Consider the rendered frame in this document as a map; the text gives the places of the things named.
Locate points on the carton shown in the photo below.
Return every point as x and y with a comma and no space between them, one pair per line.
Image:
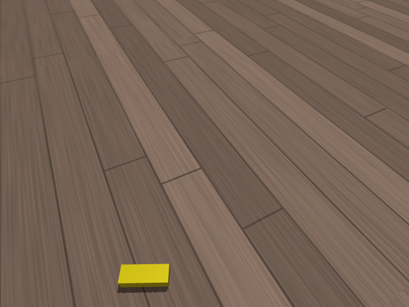
144,275

